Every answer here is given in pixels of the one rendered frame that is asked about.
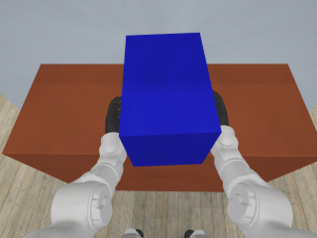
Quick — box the right robot upper arm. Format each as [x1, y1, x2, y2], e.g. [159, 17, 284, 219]
[227, 181, 317, 238]

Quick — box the robot right forearm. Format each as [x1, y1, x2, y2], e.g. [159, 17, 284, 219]
[210, 125, 293, 221]

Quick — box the left robot upper arm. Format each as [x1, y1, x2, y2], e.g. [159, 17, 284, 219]
[23, 181, 113, 238]

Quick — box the carton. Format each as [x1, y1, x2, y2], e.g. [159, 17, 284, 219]
[119, 33, 222, 167]

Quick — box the robot left shin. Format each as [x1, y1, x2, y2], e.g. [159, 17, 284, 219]
[125, 228, 139, 235]

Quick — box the right robot hand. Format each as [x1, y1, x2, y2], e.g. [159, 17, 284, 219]
[212, 90, 229, 126]

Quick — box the robot right shin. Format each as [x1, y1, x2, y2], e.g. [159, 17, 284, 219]
[190, 229, 205, 237]

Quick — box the robot shin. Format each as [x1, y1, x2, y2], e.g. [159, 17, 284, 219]
[190, 229, 205, 237]
[125, 228, 139, 235]

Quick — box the pedestal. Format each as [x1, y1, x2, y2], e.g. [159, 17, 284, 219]
[2, 63, 317, 192]

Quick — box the left robot hand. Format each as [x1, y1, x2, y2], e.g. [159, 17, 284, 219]
[105, 96, 122, 134]

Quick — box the robot left forearm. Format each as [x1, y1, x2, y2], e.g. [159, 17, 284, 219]
[51, 132, 127, 222]

